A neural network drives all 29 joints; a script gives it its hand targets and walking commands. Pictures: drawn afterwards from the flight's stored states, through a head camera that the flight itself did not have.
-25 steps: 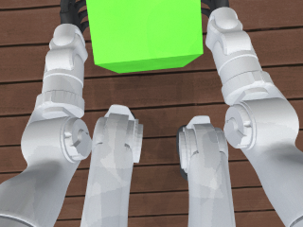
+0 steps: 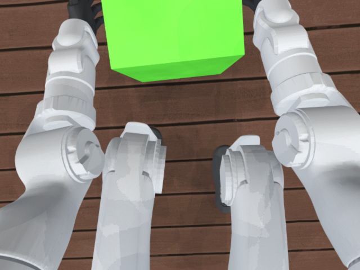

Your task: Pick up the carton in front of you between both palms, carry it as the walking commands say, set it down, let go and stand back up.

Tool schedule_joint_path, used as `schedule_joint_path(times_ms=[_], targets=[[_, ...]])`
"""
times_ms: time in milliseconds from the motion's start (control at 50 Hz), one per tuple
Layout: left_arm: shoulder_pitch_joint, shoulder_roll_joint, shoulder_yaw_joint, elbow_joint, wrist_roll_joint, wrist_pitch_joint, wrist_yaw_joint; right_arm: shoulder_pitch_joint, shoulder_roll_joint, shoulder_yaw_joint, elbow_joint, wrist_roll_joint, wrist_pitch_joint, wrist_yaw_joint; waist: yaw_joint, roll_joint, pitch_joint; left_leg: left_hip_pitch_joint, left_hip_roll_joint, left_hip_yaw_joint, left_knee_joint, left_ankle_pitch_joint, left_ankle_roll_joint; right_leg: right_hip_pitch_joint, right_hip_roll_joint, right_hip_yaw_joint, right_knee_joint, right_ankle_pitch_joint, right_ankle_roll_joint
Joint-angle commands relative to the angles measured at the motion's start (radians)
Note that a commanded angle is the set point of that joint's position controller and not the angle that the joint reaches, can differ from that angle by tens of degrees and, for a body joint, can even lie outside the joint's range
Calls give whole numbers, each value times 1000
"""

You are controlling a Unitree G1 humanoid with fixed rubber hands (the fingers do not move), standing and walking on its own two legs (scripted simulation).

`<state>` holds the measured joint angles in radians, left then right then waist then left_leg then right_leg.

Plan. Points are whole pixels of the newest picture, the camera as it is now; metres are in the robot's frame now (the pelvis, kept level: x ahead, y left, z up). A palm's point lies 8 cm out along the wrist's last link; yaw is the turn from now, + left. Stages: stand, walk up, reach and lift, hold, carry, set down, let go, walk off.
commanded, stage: set down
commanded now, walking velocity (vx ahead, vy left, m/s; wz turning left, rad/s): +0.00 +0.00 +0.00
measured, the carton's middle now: (174, 22) +0.52 +0.08 -0.24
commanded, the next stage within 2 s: let go in 1.32 s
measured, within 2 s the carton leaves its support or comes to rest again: rests again in 0.04 s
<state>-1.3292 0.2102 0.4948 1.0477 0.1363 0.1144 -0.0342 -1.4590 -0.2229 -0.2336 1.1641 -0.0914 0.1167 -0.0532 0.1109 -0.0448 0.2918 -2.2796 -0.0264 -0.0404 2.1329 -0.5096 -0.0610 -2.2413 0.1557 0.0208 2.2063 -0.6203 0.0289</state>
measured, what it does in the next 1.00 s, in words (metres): rises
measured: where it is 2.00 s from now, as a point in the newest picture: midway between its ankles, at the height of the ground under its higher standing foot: (186, 181)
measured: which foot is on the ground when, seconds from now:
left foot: down 0.00-1.00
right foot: down 0.00-1.00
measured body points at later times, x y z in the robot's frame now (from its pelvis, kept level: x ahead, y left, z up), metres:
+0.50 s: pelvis +0.00 +0.01 +0.02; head +0.35 +0.04 +0.30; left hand +0.51 +0.28 -0.13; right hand +0.57 -0.09 -0.12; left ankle +0.13 +0.13 -0.34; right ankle +0.10 -0.10 -0.34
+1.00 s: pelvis +0.02 +0.01 +0.14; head +0.34 +0.03 +0.46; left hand +0.50 +0.29 +0.03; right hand +0.58 -0.10 +0.03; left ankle +0.13 +0.13 -0.34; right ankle +0.10 -0.11 -0.34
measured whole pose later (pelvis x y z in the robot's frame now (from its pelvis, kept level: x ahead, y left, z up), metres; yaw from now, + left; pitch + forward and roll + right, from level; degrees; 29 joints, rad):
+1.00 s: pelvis +0.02 +0.01 +0.14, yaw +1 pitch +47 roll -1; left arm -1.03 0.26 0.32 0.77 -0.11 0.15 0.04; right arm -1.15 -0.28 -0.17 0.84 0.03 0.19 -0.09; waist 0.10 -0.03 -0.05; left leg -2.02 -0.03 -0.02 1.63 -0.44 -0.01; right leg -1.96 0.08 0.03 1.69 -0.55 0.02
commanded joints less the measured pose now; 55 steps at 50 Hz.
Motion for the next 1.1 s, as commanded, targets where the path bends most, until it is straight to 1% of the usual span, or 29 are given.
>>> schedule_joint_path(times_ms=[0, 20, 40, 80, 140, 200, 240, 300, 360, 420, 460, 500, 560, 620, 680, 780, 840, 940, 1000, 1080], targets=[[-199, -5, -50, 28, -23, -54, -14, -243, 77, 86, -61, 37, -37, 34, 63, -51, -820, 456, -8, 89, -106, 211, 25, 314, -35, -23, -226, 171, 9], [-153, 155, -35, 44, -44, -79, 32, -211, -85, 81, -68, 55, -48, -9, 66, -40, -840, 474, 0, 89, -105, 225, 19, 334, -46, -21, -225, 181, 15], [-154, 223, -46, 48, -82, -101, 66, -212, -152, 96, -71, 84, -56, -38, 70, -27, -865, 492, 6, 85, -109, 244, 19, 344, -54, -13, -221, 192, 16], [-187, 260, -92, 60, -157, -131, 96, -227, -177, 146, -72, 148, -64, -56, 70, -32, -898, 513, 16, 75, -106, 283, 28, 359, -62, -2, -206, 218, 17], [-230, 285, -158, 41, -245, -159, 101, -248, -174, 205, -118, 223, -78, -54, 70, -55, -965, 524, 27, 58, -92, 350, 37, 392, -80, 5, -183, 272, 19], [-243, 285, -218, 3, -319, -168, 92, -258, -172, 247, -185, 273, -84, -50, 65, -57, -1064, 585, 34, 54, -84, 422, 36, 433, -90, -6, -166, 315, 17], [-226, 293, -242, -31, -354, -162, 92, -247, -189, 251, -232, 283, -81, -52, 59, -52, -1159, 655, 34, 57, -86, 453, 33, 474, -93, -22, -161, 327, 15], [-177, 303, -253, -83, -381, -141, 101, -215, -216, 235, -285, 274, -66, -63, 56, -54, -1289, 753, 27, 66, -102, 465, 28, 535, -92, -53, -167, 317, 16], [-120, 305, -254, -159, -382, -112, 115, -181, -222, 204, -349, 255, -41, -77, 54, -56, -1416, 853, 14, 80, -136, 455, 25, 585, -79, -83, -194, 291, 14], [-90, 296, -244, -262, -360, -70, 129, -152, -218, 174, -413, 238, -3, -84, 57, -36, -1494, 914, -3, 100, -196, 413, 26, 615, -60, -99, -245, 248, 2], [-73, 272, -234, -287, -333, -40, 134, -126, -210, 146, -400, 216, 21, -83, 49, -20, -1427, 884, -11, 106, -240, 355, 25, 579, -54, -102, -289, 195, -7], [-58, 237, -227, -278, -309, -23, 132, -93, -200, 113, -348, 192, 31, -76, 34, -2, -1309, 825, -14, 106, -279, 300, 21, 509, -53, -97, -331, 143, -13], [-46, 190, -222, -257, -281, -22, 121, -53, -181, 73, -276, 164, 24, -59, 14, 26, -1196, 776, -15, 101, -327, 274, 13, 430, -54, -87, -382, 119, -19], [-34, 167, -213, -248, -259, -27, 112, -37, -170, 51, -242, 146, 11, -48, 9, 39, -1190, 777, -15, 99, -370, 285, 6, 422, -53, -81, -429, 133, -19], [-14, 166, -197, -252, -244, -27, 108, -27, -166, 45, -244, 136, 5, -44, 18, 33, -1233, 802, -18, 103, -413, 301, 3, 460, -52, -78, -476, 152, -15], [37, 187, -170, -303, -234, -15, 100, -15, -160, 58, -328, 133, 16, -41, 40, -9, -1361, 876, -28, 115, -487, 359, 5, 592, -45, -82, -554, 214, -5], [64, 199, -161, -351, -237, 0, 91, -4, -154, 65, -395, 130, 33, -39, 45, -37, -1430, 922, -34, 121, -535, 399, 9, 686, -42, -83, -603, 259, 1], [105, 200, -159, -404, -246, 21, 69, 28, -146, 61, -461, 121, 59, -34, 38, -62, -1467, 982, -41, 125, -623, 440, 13, 803, -40, -79, -693, 314, 6], [128, 188, -161, -407, -243, 25, 58, 57, -138, 52, -458, 113, 64, -29, 30, -58, -1444, 1013, -42, 122, -681, 453, 13, 835, -42, -74, -752, 330, 7], [157, 168, -156, -393, -225, 18, 46, 103, -126, 32, -428, 98, 56, -16, 22, -35, -1399, 1063, -39, 114, -759, 473, 10, 858, -46, -64, -835, 349, 7]])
